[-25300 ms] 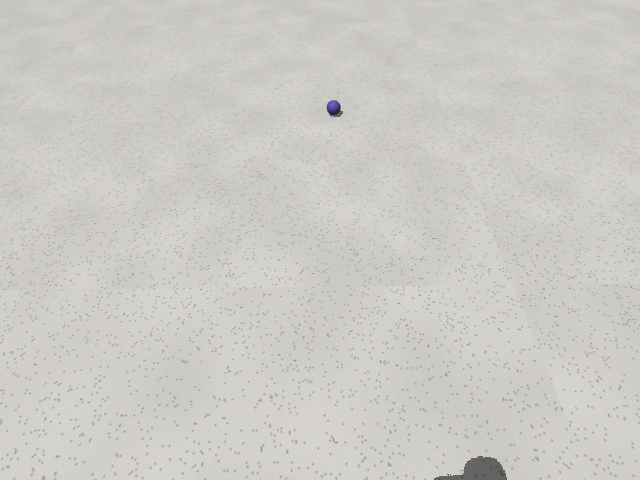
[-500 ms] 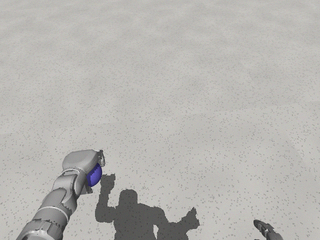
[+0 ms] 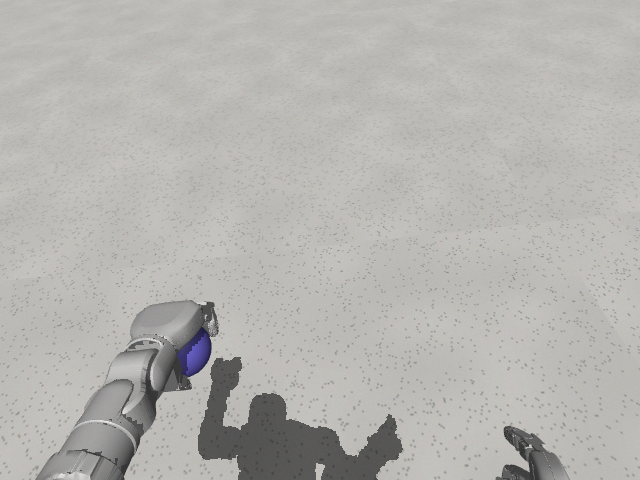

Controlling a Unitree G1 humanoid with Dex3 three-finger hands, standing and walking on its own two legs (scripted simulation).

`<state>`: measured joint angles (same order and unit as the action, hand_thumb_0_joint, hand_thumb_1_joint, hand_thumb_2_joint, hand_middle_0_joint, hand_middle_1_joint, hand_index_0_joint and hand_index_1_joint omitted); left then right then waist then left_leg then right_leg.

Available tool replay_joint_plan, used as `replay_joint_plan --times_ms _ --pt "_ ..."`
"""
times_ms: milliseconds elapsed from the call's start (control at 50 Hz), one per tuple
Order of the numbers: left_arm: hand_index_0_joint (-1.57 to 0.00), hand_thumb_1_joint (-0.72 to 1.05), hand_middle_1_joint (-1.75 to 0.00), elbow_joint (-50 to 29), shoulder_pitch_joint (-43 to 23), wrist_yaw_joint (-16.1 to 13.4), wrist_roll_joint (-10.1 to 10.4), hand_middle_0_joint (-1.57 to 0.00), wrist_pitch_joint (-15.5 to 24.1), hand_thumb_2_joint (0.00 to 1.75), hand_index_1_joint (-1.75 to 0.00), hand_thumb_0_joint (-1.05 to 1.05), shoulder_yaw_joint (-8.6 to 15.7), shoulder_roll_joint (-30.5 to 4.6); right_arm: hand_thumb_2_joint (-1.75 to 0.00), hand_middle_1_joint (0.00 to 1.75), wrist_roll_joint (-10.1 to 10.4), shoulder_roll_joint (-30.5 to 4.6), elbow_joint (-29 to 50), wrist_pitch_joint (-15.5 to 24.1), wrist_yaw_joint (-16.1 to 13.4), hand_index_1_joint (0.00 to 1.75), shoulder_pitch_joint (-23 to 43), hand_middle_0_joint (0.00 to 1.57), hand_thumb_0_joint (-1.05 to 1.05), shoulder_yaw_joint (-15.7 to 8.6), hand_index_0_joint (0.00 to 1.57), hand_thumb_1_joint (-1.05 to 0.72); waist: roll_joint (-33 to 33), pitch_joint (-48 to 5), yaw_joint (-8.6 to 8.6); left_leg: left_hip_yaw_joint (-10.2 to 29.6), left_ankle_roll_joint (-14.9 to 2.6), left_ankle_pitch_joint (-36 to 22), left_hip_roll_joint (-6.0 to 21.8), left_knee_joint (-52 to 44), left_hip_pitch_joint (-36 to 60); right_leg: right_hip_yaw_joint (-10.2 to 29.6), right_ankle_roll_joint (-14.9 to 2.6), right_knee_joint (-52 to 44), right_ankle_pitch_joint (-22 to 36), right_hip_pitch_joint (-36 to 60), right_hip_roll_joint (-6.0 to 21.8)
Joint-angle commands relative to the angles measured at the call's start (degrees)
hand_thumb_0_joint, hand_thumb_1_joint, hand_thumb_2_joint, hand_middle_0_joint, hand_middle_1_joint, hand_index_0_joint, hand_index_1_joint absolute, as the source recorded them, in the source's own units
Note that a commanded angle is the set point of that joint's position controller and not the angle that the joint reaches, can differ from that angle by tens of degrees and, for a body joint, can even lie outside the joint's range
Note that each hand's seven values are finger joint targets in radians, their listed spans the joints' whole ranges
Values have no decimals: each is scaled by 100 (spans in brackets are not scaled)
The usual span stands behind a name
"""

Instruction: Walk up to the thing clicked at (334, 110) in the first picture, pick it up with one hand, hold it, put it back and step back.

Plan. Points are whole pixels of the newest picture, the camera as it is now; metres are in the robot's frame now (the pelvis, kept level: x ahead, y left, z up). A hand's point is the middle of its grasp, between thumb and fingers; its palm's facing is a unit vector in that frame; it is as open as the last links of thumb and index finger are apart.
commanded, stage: hold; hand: left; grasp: from above
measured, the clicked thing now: (183, 349) +0.31 +0.23 -0.05
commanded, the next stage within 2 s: crouch in 1.04 s
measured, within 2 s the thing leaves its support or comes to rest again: neither
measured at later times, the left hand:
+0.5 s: hand (176, 351) +0.29 +0.22 -0.02, palm faces -0.44 -0.07 -0.90, open 10.0 cm
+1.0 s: hand (174, 346) +0.30 +0.22 -0.02, palm faces -0.44 -0.07 -0.90, open 10.0 cm
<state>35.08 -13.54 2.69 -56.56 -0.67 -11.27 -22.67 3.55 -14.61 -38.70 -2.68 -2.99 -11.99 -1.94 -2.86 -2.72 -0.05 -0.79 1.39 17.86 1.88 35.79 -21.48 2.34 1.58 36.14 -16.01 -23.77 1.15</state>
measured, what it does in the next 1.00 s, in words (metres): stands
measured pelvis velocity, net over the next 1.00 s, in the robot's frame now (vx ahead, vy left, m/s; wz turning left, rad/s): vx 0.01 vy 0.00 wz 0.00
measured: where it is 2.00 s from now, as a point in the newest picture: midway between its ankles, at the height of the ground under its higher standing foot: outside the picture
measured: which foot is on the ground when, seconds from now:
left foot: down 0.00-1.00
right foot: down 0.00-1.00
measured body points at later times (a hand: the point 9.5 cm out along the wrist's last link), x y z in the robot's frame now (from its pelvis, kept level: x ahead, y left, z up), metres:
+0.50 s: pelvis +0.00 +0.00 +0.01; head +0.01 -0.03 +0.46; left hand +0.31 +0.22 +0.03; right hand +0.15 -0.25 -0.11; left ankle +0.01 +0.14 -0.72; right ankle +0.03 -0.14 -0.72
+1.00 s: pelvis +0.01 +0.00 +0.01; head +0.02 -0.02 +0.46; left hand +0.32 +0.23 +0.03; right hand +0.16 -0.25 -0.10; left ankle +0.01 +0.14 -0.72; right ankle +0.03 -0.14 -0.72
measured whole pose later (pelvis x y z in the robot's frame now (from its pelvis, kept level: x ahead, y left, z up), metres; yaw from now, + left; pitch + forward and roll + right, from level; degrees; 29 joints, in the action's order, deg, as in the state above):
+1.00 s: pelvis +0.01 +0.00 +0.01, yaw +0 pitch +1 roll +0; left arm 32.8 -13.0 3.8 -56.3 -0.3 -11.6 -23.1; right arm 4.3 -14.2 -38.7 -3.7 -3.8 -10.7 -1.7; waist -2.9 -0.8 1.0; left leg -1.2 1.2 15.3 1.7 28.6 -14.7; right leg 2.5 1.7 29.2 -13.6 -17.2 1.4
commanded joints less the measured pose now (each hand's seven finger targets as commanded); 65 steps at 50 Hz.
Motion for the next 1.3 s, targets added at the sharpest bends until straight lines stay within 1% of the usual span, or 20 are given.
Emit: replay_joint_plan --times_ms 0,260,400,420,460,540,600,640,700,740,800,820,880,920,1000,1020,1100,1120,1180,1280 --pt "-85 50 -106 -1195 -1815 -213 15 -81 28 99 -101 0 625 -1245 -90 30 -2 -717 819 248 -41 30 509 20 0 -217 20 -91 187 -1268 25 -151 -191 -890 -318 -570 580 -145 -159 -677 598 553 -242" --pt "-82 46 -107 -1368 -1833 -143 80 -77 55 98 -102 0 617 -1253 -90 30 32 -703 844 307 -84 30 628 20 0 -190 20 -91 257 -1217 46 -141 -200 -877 -300 -785 772 -151 -149 -878 545 740 -241" --pt "-80 42 -104 -1449 -1853 -83 37 -76 40 99 -100 0 611 -1286 -90 30 46 -687 810 297 -98 30 631 20 0 -183 20 -91 202 -1292 41 -150 -201 -1232 -289 -851 983 -169 -153 -894 921 890 -247" --pt "-80 41 -104 -1352 -1780 -92 42 -76 36 100 -100 0 710 -1343 -90 30 38 -686 794 283 -103 30 628 20 0 -190 20 -91 223 -1303 78 -168 -208 -1280 -305 -839 1011 -165 -143 -932 957 927 -237" --pt "-82 44 -105 -1433 -1736 -54 90 -77 31 100 -100 0 550 -1193 -90 30 42 -680 806 288 -97 30 615 20 0 -177 20 -91 292 -1345 48 -153 -212 -1419 -278 -857 1079 -182 -148 -905 1110 1013 -252" --pt "-81 43 -103 -1276 -1602 -37 83 -77 21 99 -99 0 552 -1149 -90 30 55 -676 841 254 -106 30 641 20 0 -172 20 -91 311 -1112 53 -173 -218 -1363 -299 -900 1033 -187 -142 -1004 1063 915 -239" --pt "-82 45 -103 -1400 -1750 -35 75 -78 60 98 -99 0 639 -1293 -90 30 57 -665 847 248 -97 30 699 20 0 -168 20 -91 172 -1164 100 -177 -203 -1266 -306 -964 1066 -183 -162 -1034 927 986 -234" --pt "-82 44 -101 -1353 -1674 -20 41 -78 47 97 -97 0 553 -1185 -90 30 54 -650 848 226 -99 30 683 20 0 -170 20 -91 223 -1190 59 -170 -206 -1372 -302 -940 1107 -192 -151 -1017 1038 989 -238" --pt "-83 44 -101 -1444 -1870 -86 37 -79 87 99 -98 0 685 -1336 -90 30 55 -658 854 212 -103 30 692 20 0 -174 20 -91 148 -1166 97 -171 -196 -1337 -314 -964 1120 -179 -164 -1058 995 968 -234" --pt "-82 43 -101 -1339 -1703 -94 30 -78 85 98 -98 0 583 -1189 -90 30 53 -656 836 202 -97 30 657 20 0 -182 20 -91 217 -1202 58 -148 -196 -1405 -281 -985 1156 -201 -173 -1024 1059 1017 -257" --pt "-82 44 -101 -1412 -1798 -130 -4 -80 93 102 -98 0 605 -1242 -90 30 57 -681 815 173 -100 30 611 20 0 -215 20 -91 100 -1364 62 -161 -182 -1709 -284 -957 1279 -197 -183 -969 1355 1086 -258" --pt "-82 43 -102 -1397 -1921 -126 15 -78 105 102 -99 0 546 -1190 -90 30 50 -677 806 166 -101 30 589 20 0 -211 20 -91 132 -1308 23 -149 -188 -1660 -272 -955 1242 -214 -176 -991 1312 1039 -264" --pt "-82 44 -103 -1428 -1869 -170 25 -78 87 101 -99 0 662 -1287 -90 30 55 -685 814 161 -108 30 609 20 0 -216 20 -91 99 -1330 87 -164 -189 -1593 -290 -997 1268 -206 -175 -1047 1268 1091 -247" --pt "-82 44 -101 -1341 -1819 -144 29 -79 77 101 -98 0 552 -1180 -90 30 53 -671 808 151 -104 30 644 20 0 -214 20 -91 110 -1250 80 -156 -179 -1605 -280 -1030 1277 -230 -184 -1055 1249 1090 -259" --pt "-80 42 -103 -1295 -1707 -127 25 -77 46 101 -100 0 581 -1214 -90 30 54 -688 808 127 -98 30 598 20 0 -226 20 -91 171 -1225 89 -155 -184 -1700 -263 -1040 1254 -235 -191 -1056 1346 1131 -258" --pt "-81 42 -102 -1347 -1766 -106 55 -78 60 102 -99 0 478 -1143 -90 30 61 -687 823 122 -97 30 622 20 0 -225 20 -91 156 -1202 91 -140 -172 -1685 -243 -1068 1275 -247 -200 -1054 1307 1117 -276" --pt "-82 44 -103 -1308 -1747 -116 27 -79 77 102 -99 0 533 -1167 -90 30 54 -692 825 101 -95 30 554 20 0 -239 20 -90 188 -1264 70 -150 -181 -1801 -254 -1041 1288 -244 -201 -1046 1429 1154 -266" --pt "-86 50 -109 -1262 -1698 -124 34 -79 73 94 -102 0 516 -1157 -91 30 52 -703 827 96 -93 30 571 20 0 -241 20 -93 156 -1256 94 -135 -168 -1824 -246 -1054 1302 -247 -205 -1040 1436 1186 -268" --pt "-73 35 -105 -1171 -1620 -174 12 -68 76 97 -101 0 576 -1143 -90 30 61 -674 853 79 -88 30 578 20 0 -224 20 -89 248 -1136 104 -149 -179 -1738 -256 -1059 1222 -259 -194 -1083 1349 1132 -266" --pt "-72 33 -104 -750 -1568 -414 -136 -68 193 96 -100 0 554 -1020 -90 30 21 -679 776 37 -70 30 463 20 0 -238 20 -90 533 -937 -54 -166 -220 -1548 -298 -899 1010 -214 -154 -1038 1259 854 -210"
